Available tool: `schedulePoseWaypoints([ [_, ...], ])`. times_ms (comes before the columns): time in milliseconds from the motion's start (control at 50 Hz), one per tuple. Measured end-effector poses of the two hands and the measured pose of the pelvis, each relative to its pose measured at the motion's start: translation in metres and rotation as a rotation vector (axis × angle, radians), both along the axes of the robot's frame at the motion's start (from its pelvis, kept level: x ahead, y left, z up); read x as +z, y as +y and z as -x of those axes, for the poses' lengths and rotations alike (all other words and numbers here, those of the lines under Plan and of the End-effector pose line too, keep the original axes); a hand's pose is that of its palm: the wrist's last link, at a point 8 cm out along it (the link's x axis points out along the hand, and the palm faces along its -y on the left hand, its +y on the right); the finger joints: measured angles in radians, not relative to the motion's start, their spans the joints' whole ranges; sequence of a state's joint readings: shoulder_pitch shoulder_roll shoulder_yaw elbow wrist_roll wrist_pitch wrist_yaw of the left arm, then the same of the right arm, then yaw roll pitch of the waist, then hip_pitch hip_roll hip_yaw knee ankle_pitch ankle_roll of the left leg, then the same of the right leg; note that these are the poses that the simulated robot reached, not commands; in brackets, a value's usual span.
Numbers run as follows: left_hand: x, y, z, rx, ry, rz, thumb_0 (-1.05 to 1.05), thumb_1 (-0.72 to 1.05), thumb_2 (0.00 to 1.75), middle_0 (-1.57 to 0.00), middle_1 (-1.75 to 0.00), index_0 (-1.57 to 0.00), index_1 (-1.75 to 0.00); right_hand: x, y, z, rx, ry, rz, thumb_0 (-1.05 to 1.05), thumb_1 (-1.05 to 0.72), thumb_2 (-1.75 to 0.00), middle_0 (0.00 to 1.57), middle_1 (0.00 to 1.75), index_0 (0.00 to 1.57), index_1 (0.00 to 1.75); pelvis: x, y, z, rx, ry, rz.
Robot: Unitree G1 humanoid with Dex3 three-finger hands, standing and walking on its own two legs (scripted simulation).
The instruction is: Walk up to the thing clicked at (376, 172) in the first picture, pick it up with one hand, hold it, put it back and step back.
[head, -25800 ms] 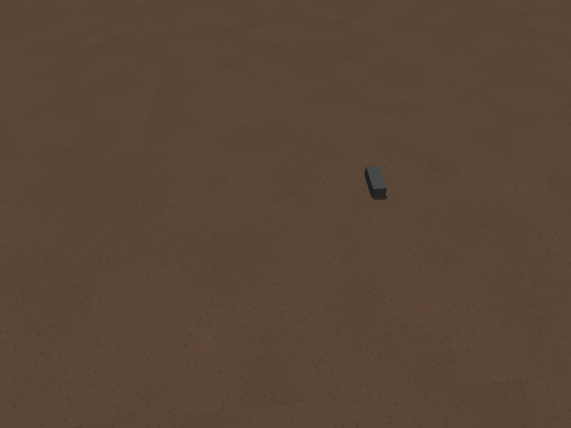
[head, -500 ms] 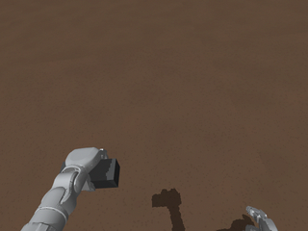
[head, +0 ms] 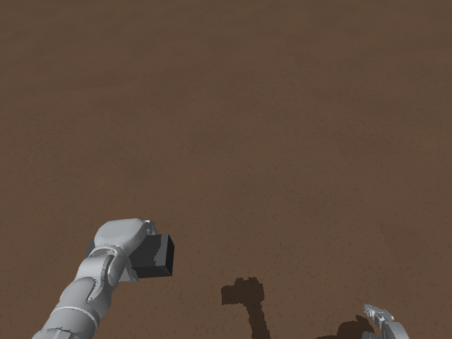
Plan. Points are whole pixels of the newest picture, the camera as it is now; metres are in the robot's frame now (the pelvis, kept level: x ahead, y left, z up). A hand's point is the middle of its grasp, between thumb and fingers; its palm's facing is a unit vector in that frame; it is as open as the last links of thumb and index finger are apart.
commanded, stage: crouch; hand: left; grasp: from above
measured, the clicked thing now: (131, 257) +0.30 +0.23 -0.06
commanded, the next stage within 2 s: lower in 1.76 s
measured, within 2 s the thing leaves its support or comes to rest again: neither
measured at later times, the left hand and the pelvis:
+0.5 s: hand (150, 276) +0.33 +0.25 -0.24, palm faces -0.40 +0.05 -0.91, open 9.6 cm; pelvis -0.05 +0.00 -0.14, yaw +1 degrees
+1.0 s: hand (164, 292) +0.36 +0.27 -0.47, palm faces -0.44 +0.00 -0.90, open 9.7 cm; pelvis -0.07 +0.01 -0.32, yaw -2 degrees
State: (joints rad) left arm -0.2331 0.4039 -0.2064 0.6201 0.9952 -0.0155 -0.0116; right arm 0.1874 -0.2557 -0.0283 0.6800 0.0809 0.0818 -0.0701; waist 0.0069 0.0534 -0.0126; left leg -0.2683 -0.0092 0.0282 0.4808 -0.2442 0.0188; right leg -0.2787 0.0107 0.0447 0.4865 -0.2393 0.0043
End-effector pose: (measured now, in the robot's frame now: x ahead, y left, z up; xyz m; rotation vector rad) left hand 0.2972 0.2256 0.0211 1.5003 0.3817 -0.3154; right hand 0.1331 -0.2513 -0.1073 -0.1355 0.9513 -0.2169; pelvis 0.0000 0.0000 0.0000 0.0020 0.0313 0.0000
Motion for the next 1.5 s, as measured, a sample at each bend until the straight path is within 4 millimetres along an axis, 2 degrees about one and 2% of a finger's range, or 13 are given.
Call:
schedulePoseWaypoints([
  [120,-0.024,0.001,0.004,-0.008,0.013,-0.005,-0.01,0.07,0.47,-0.69,-0.59,-0.72,-0.54,-0.003,-0.002,0.004,0.015,0.022,0.014,0.01,-0.89,-0.9,0.2,0.3,0.2,0.3,-0.005,-0.001,0.003,0.008,0.031,0.0],
  [200,-0.052,0.005,0.003,-0.013,0.021,-0.031,-0.01,0.07,0.47,-0.68,-0.59,-0.72,-0.54,-0.016,-0.007,0.014,0.033,0.064,0.037,0.01,-0.89,-0.9,0.2,0.3,0.2,0.3,-0.017,-0.002,0.01,0.017,0.087,0.005],
  [260,-0.077,0.009,-0.002,-0.024,0.011,-0.056,-0.01,0.07,0.47,-0.68,-0.6,-0.72,-0.54,-0.032,-0.013,0.027,0.04,0.102,0.06,0.01,-0.89,-0.9,0.2,0.3,0.2,0.3,-0.034,-0.003,0.017,0.024,0.152,0.011],
  [340,-0.117,0.013,-0.013,-0.028,-0.009,-0.075,-0.01,0.07,0.48,-0.68,-0.61,-0.71,-0.55,-0.062,-0.023,0.051,0.032,0.156,0.092,0.01,-0.9,-0.9,0.2,0.3,0.2,0.3,-0.065,-0.002,0.028,0.024,0.242,0.022],
  [460,-0.181,0.018,-0.03,-0.038,-0.025,-0.091,-0.01,0.06,0.49,-0.67,-0.63,-0.7,-0.58,-0.119,-0.033,0.096,0.003,0.255,0.128,0.01,-0.9,-0.9,0.2,0.3,0.2,0.3,-0.121,0.002,0.045,0.025,0.367,0.037],
  [560,-0.232,0.02,-0.043,-0.028,-0.037,-0.094,-0.01,0.05,0.5,-0.67,-0.64,-0.7,-0.59,-0.17,-0.031,0.131,-0.023,0.335,0.134,0.01,-0.9,-0.9,0.2,0.3,0.2,0.3,-0.167,0.005,0.057,0.022,0.451,0.046],
  [640,-0.271,0.024,-0.05,-0.01,-0.026,-0.093,-0.01,0.04,0.52,-0.66,-0.65,-0.69,-0.6,-0.206,-0.023,0.152,-0.029,0.381,0.119,0.01,-0.9,-0.9,0.2,0.3,0.2,0.3,-0.2,0.007,0.065,0.018,0.501,0.051],
  [780,-0.34,0.033,-0.057,0.001,0.023,-0.076,-0.01,0.03,0.55,-0.65,-0.67,-0.68,-0.62,-0.259,-0.011,0.164,0.001,0.417,0.093,0.01,-0.9,-0.9,0.2,0.3,0.2,0.3,-0.251,0.008,0.073,0.017,0.569,0.065],
  [960,-0.415,0.043,-0.066,-0.017,0.017,-0.049,-0.01,0.03,0.55,-0.66,-0.66,-0.69,-0.62,-0.31,-0.011,0.152,0.083,0.44,0.104,0.0,-0.9,-0.9,0.2,0.3,0.2,0.3,-0.306,0.006,0.075,0.013,0.625,0.09],
  [1080,-0.449,0.05,-0.074,-0.003,0.007,-0.051,-0.01,0.03,0.54,-0.67,-0.64,-0.7,-0.59,-0.333,-0.017,0.143,0.121,0.449,0.117,0.0,-0.91,-0.9,0.2,0.3,0.2,0.3,-0.332,0.005,0.074,0.008,0.638,0.101],
  [1200,-0.475,0.052,-0.079,0.017,0.016,-0.045,-0.01,0.04,0.52,-0.68,-0.63,-0.71,-0.58,-0.35,-0.021,0.145,0.143,0.463,0.117,0.0,-0.91,-0.9,0.2,0.3,0.2,0.3,-0.351,0.003,0.077,0.0,0.631,0.104],
  [1500,-0.523,0.053,-0.09,0.014,0.028,-0.041,-0.01,0.05,0.49,-0.69,-0.6,-0.72,-0.54,-0.387,-0.024,0.188,0.116,0.549,0.11,0.0,-0.91,-0.9,0.2,0.3,0.2,0.3,-0.399,0.001,0.085,-0.026,0.599,0.106],
])
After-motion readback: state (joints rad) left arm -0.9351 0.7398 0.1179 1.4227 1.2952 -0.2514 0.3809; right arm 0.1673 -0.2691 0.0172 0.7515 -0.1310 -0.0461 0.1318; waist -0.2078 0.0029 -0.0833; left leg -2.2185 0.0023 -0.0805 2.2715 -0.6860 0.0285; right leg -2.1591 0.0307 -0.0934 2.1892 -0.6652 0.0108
